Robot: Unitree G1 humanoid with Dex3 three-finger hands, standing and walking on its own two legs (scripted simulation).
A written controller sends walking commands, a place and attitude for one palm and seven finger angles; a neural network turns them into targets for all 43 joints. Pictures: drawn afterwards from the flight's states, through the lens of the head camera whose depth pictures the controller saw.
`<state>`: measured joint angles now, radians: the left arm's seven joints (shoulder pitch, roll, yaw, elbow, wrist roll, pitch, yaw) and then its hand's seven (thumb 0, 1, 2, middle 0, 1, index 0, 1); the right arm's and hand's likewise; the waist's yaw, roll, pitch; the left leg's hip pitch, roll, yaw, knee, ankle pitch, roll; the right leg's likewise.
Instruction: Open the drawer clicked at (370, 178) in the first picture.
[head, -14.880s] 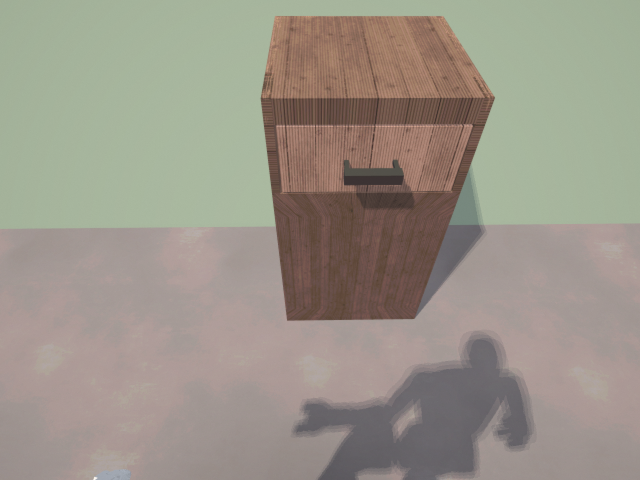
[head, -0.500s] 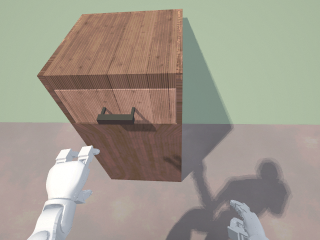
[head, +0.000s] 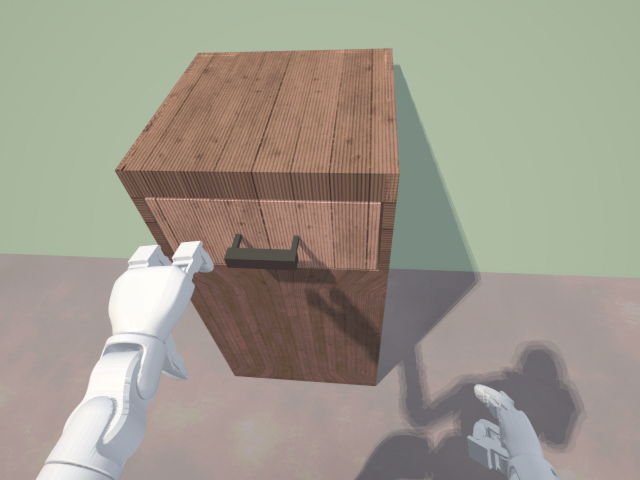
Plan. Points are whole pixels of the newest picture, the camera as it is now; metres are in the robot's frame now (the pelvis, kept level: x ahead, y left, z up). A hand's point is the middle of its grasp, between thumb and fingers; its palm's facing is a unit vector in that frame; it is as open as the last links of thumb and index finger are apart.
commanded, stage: raise the hand with hooked fingers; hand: left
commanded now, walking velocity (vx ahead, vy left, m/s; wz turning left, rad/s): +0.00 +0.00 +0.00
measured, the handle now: (264, 249) +0.49 +0.18 -0.06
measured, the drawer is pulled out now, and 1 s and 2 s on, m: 0.00 0.00 0.00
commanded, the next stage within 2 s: move the hooked fingers above the handle in 0.56 s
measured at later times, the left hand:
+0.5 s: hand (162, 294) +0.30 +0.25 +0.08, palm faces +0.02 -0.08 -1.00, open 13.8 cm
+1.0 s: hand (189, 284) +0.33 +0.23 +0.06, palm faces +0.00 -0.06 -1.00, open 13.8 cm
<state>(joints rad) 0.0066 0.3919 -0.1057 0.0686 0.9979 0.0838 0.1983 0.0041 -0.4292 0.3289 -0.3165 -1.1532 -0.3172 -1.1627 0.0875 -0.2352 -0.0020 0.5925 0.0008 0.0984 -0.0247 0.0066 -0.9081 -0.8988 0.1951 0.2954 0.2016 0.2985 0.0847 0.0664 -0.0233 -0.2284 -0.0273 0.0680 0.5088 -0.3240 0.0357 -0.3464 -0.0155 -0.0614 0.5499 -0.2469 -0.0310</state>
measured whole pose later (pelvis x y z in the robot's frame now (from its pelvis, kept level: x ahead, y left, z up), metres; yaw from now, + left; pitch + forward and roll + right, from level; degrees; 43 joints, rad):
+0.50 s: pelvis +0.00 +0.01 +0.01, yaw +1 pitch +3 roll +0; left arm -0.06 0.46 -0.06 0.05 0.95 -0.04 0.10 0.00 -0.49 0.30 -0.32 -1.20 -0.32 -1.21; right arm 0.17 -0.26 -0.01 0.62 0.00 0.12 0.00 0.01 -0.91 -0.90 0.20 0.30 0.20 0.30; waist 0.09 0.08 0.00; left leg -0.22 -0.04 0.05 0.45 -0.29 0.05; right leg -0.32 -0.02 -0.07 0.47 -0.21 -0.02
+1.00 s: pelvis +0.00 -0.01 +0.00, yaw +1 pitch +5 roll +1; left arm -0.23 0.45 -0.08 0.28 0.98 -0.05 0.13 0.00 -0.49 0.30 -0.32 -1.20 -0.32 -1.21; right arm 0.14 -0.25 -0.01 0.62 0.01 0.10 -0.04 0.00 -0.91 -0.90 0.20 0.30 0.20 0.30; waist 0.07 0.06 -0.02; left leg -0.28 -0.02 0.05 0.49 -0.30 0.02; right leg -0.39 -0.01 -0.08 0.52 -0.22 -0.05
